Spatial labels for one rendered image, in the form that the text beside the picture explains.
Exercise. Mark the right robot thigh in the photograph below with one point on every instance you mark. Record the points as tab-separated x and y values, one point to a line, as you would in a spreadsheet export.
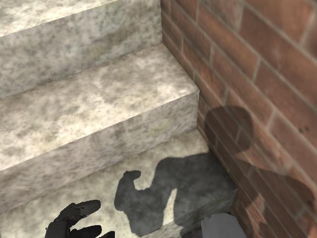
221	225

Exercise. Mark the robot left hand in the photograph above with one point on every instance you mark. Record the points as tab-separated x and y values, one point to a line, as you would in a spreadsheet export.
60	227

